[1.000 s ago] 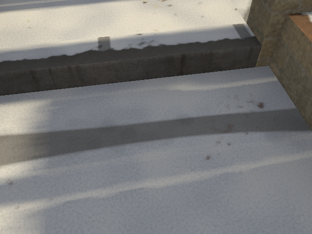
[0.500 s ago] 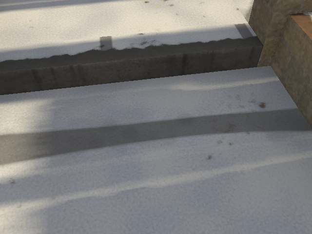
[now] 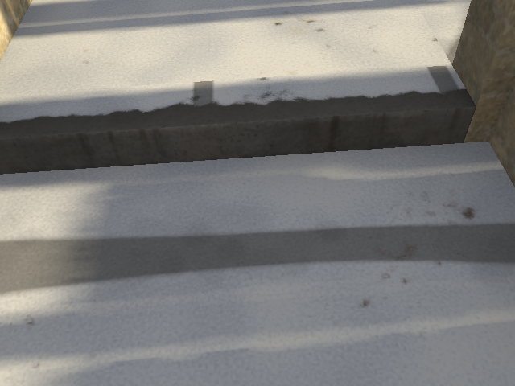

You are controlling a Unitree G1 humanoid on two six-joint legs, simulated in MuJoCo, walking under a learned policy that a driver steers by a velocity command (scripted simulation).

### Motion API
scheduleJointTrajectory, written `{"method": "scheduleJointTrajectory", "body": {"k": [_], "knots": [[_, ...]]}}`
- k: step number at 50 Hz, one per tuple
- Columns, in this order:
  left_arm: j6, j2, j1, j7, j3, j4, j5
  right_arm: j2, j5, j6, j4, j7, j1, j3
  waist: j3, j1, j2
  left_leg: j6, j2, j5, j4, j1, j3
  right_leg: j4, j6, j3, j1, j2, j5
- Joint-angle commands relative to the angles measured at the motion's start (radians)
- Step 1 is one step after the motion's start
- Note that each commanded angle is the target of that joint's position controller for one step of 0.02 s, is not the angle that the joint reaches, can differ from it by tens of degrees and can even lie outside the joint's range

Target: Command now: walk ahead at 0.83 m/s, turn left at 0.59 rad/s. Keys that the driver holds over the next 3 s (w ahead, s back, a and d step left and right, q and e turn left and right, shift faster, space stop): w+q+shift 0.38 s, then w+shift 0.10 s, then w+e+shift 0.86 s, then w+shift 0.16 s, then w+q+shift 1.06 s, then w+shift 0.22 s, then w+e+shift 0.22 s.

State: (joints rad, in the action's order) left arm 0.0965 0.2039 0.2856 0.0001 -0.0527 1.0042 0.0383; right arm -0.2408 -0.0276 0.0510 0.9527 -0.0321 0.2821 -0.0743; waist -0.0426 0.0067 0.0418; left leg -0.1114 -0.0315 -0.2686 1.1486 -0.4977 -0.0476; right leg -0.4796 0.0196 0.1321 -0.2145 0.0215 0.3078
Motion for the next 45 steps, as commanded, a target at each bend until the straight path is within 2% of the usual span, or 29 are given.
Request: {"method": "scheduleJointTrajectory", "body": {"k": [1,5,9,11,14,16,17,18,19,20,21,22,23,24,25,26,28,31,34,36,37,38,39,40,41,42,43,44,45], "knots": [[0.025,0.1,0.044,-0.011,-0.011,-0.028,-0.009,-0.027,-0.012,-0.001,-0.107,-0.038,-0.085,-0.005,0.099,0.0,-0.131,0.019,-0.078,0.129,0.134,-0.364,-0.016,0.384,0.029,-0.288,0.172,0.277,0.217],[0.041,0.074,0.147,-0.005,-0.004,0.003,-0.004,-0.001,0.007,-0.032,-0.154,-0.043,-0.204,0.002,0.157,0.017,-0.094,0.016,-0.055,0.238,0.095,-0.42,0.043,0.395,-0.004,-0.061,0.184,0.229,-0.043],[0.048,0.065,0.197,-0.019,0.003,0.011,-0.002,-0.012,0.002,-0.039,-0.224,-0.06,-0.361,0.013,0.233,0.027,-0.095,-0.006,-0.053,0.266,-0.133,-0.411,0.14,0.439,0.004,0.078,0.228,0.215,-0.241],[0.044,0.086,0.208,-0.029,0.002,0.014,-0.005,-0.007,0.0,-0.036,-0.253,-0.065,-0.409,0.023,0.245,0.023,-0.091,-0.035,-0.032,0.244,-0.273,-0.336,0.209,0.423,-0.004,0.148,0.272,0.213,-0.473],[0.023,0.166,0.212,-0.051,-0.012,0.001,-0.009,-0.044,0.009,-0.036,-0.251,-0.049,-0.336,0.02,0.142,-0.045,-0.146,-0.101,0.09,0.177,-0.379,-0.094,0.313,0.207,-0.019,0.21,0.366,0.234,-1.28],[-0.009,0.241,0.158,-0.054,-0.038,-0.032,-0.002,-0.112,0.015,-0.038,-0.189,-0.029,-0.048,-0.008,0.001,-0.19,-0.208,-0.142,0.141,0.044,-0.373,0.175,0.297,-0.156,0.011,0.188,0.356,0.276,-1.505],[-0.019,0.254,0.116,-0.041,-0.046,-0.06,-0.001,-0.169,0.014,-0.034,-0.134,-0.014,0.144,-0.038,-0.085,-0.266,-0.195,-0.172,0.155,-0.023,-0.441,0.403,0.235,-0.427,0.042,0.15,0.253,0.284,-1.373],[-0.022,0.224,0.095,-0.024,-0.047,-0.066,0.003,-0.205,0.018,-0.032,-0.098,0.003,0.204,-0.067,-0.1,-0.277,-0.105,-0.2,0.112,-0.094,-0.528,0.62,0.104,-0.766,0.035,0.136,0.017,0.19,-0.785],[-0.003,0.063,0.062,0.001,-0.013,-0.166,-0.001,-0.28,0.001,-0.041,-0.117,0.009,0.073,-0.078,-0.047,-0.116,0.171,-0.316,-0.106,-0.148,-0.616,0.804,-0.392,-1.118,-0.02,0.054,-0.485,-0.02,0.162],[0.029,0.102,-0.041,0.002,-0.008,-0.261,-0.02,-0.307,-0.009,-0.05,-0.135,0.006,0.102,-0.08,-0.143,-0.133,0.071,-0.379,-0.198,-0.246,-0.819,0.858,-0.7,-1.186,-0.01,-0.164,-0.645,-0.038,0.098],[0.049,0.127,-0.07,0.003,-0.005,-0.266,-0.019,-0.257,-0.011,-0.043,-0.121,0.019,0.113,-0.072,-0.064,-0.124,-0.035,-0.33,-0.234,-0.293,-0.919,0.777,-0.684,-1.125,0.005,-0.197,-0.682,0.031,0.033],[0.053,0.132,-0.035,0.002,-0.003,-0.243,-0.019,-0.194,-0.009,-0.03,-0.109,0.024,0.089,-0.056,0.022,-0.067,-0.133,-0.285,-0.218,-0.238,-0.946,0.619,-0.602,-1.025,0.012,-0.191,-0.625,0.077,-0.021],[0.041,0.121,-0.024,0.0,0.002,-0.232,-0.004,-0.164,-0.01,-0.014,-0.112,0.031,0.046,-0.043,0.063,-0.017,-0.17,-0.25,-0.18,-0.15,-0.95,0.484,-0.507,-0.964,0.004,-0.189,-0.553,0.109,-0.026],[0.018,0.104,0.008,0.006,0.009,-0.222,0.016,-0.133,-0.005,0.005,-0.119,0.039,0.014,-0.028,0.082,0.027,-0.172,-0.231,-0.136,-0.1,-0.96,0.377,-0.429,-0.919,-0.009,-0.195,-0.489,0.133,-0.032],[-0.006,0.087,0.029,0.015,0.016,-0.211,0.024,-0.105,0.005,0.024,-0.114,0.041,0.01,-0.014,0.098,0.048,-0.165,-0.212,-0.108,-0.071,-0.976,0.302,-0.36,-0.875,-0.02,-0.192,-0.454,0.155,-0.029],[-0.025,0.077,0.021,0.025,0.02,-0.209,0.022,-0.105,0.015,0.041,-0.105,0.037,0.019,-0.008,0.123,0.053,-0.153,-0.188,-0.08,-0.023,-0.993,0.262,-0.282,-0.837,-0.024,-0.173,-0.464,0.171,-0.036],[-0.039,0.087,-0.113,0.033,0.025,-0.262,0.004,-0.129,0.021,0.068,-0.082,0.022,0.094,-0.01,0.194,0.009,-0.101,-0.13,-0.047,0.243,-1.035,0.225,-0.164,-0.695,-0.017,-0.114,-0.507,0.18,-0.136],[-0.033,0.071,-0.251,0.049,0.038,-0.301,-0.018,-0.093,0.027,0.086,-0.062,0.008,0.168,0.005,0.202,-0.058,-0.055,-0.009,0.036,0.615,-1.05,0.273,0.031,-0.406,0.043,-0.022,-0.439,0.122,-0.38],[-0.027,0.06,-0.292,0.057,0.047,-0.306,-0.044,-0.126,0.023,0.099,-0.046,0.022,0.204,0.013,0.158,-0.07,-0.019,0.056,-0.017,0.974,-1.082,0.422,0.116,-0.221,0.101,0.02,-0.341,0.021,-0.522],[-0.019,0.104,-0.283,0.056,0.038,-0.298,-0.034,-0.154,0.014,0.099,-0.042,0.047,0.208,0.013,0.125,-0.043,0.04,0.09,-0.066,1.28,-1.018,0.571,0.149,-0.145,0.127,0.059,-0.305,-0.04,-0.518],[-0.022,0.135,-0.245,0.054,0.028,-0.281,-0.03,-0.17,0.005,0.091,-0.044,0.065,0.194,0.01,0.087,-0.011,0.065,0.103,-0.083,1.384,-0.957,0.633,0.165,-0.125,0.132,0.066,-0.259,-0.078,-0.497],[-0.027,0.176,-0.141,0.052,0.012,-0.246,-0.029,-0.189,-0.013,0.077,-0.052,0.081,0.17,0.005,0.02,0.051,0.081,0.119,-0.101,1.492,-0.822,0.669,0.174,-0.125,0.137,0.076,-0.159,-0.13,-0.446],[-0.034,0.218,0.047,0.051,-0.008,-0.189,-0.03,-0.209,-0.027,0.062,-0.068,0.094,0.123,-0.001,-0.054,0.149,0.087,0.13,-0.112,1.574,-0.595,0.644,0.181,-0.136,0.15,0.07,0.007,-0.168,-0.396],[-0.042,0.254,0.288,0.043,-0.032,-0.119,-0.036,-0.245,-0.032,0.048,-0.1,0.1,0.011,-0.014,-0.111,0.287,0.086,0.133,-0.108,1.551,-0.252,0.531,0.184,-0.093,0.2,-0.002,0.203,-0.123,-0.368],[-0.051,0.282,0.451,0.031,-0.057,-0.068,-0.043,-0.245,-0.024,0.044,-0.128,0.09,-0.117,-0.023,-0.101,0.39,-0.056,0.119,0.054,0.81,0.281,0.3,0.205,-0.016,0.269,-0.104,0.371,-0.042,-0.327],[-0.06,0.287,0.358,0.024,-0.056,-0.056,-0.025,-0.046,-0.019,0.075,-0.212,0.064,-0.108,0.03,-0.076,0.18,-0.34,0.138,0.173,-0.25,0.64,-0.251,0.083,-0.208,0.354,-0.404,0.622,0.09,-0.514],[-0.055,0.285,0.259,0.024,-0.055,-0.091,-0.014,-0.035,0.023,0.091,-0.274,0.049,-0.003,0.056,-0.257,0.096,-0.265,0.123,0.11,-0.218,0.648,-0.407,-0.104,0.044,0.493,-0.822,0.714,0.248,-0.049],[-0.056,0.209,0.175,0.02,-0.05,-0.131,-0.013,-0.098,-0.001,0.108,-0.266,0.036,-0.052,0.06,-0.127,0.088,-0.046,0.094,0.045,-0.088,0.497,-0.402,-0.123,0.228,0.444,-0.898,0.521,0.252,0.243],[-0.057,0.167,0.12,0.02,-0.039,-0.129,-0.015,-0.116,-0.017,0.11,-0.263,0.025,-0.08,0.056,0.019,0.027,0.083,0.081,0.008,-0.032,0.38,-0.336,-0.084,0.291,0.382,-0.81,0.279,0.208,0.245]]}}
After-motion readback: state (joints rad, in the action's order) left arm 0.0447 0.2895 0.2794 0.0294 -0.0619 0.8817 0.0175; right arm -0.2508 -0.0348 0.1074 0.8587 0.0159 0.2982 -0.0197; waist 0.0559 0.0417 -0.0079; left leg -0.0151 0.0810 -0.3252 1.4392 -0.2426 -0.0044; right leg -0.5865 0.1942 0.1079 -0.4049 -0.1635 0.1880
